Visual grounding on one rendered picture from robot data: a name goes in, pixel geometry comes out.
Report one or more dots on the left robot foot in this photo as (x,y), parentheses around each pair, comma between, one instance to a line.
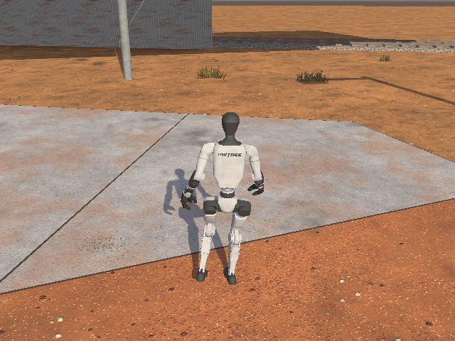
(201,276)

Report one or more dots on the robot left hand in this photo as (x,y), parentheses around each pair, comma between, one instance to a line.
(185,199)

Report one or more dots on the robot left upper arm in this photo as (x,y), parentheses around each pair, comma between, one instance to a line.
(203,160)

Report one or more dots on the robot right hand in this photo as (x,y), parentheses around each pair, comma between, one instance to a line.
(252,187)

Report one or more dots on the left robot forearm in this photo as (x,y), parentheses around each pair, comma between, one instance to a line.
(191,186)

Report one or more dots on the robot right upper arm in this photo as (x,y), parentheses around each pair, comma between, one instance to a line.
(251,151)

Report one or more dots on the right robot forearm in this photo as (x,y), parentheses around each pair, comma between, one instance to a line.
(260,184)

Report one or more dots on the robot right thigh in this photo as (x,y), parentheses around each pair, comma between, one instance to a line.
(238,219)

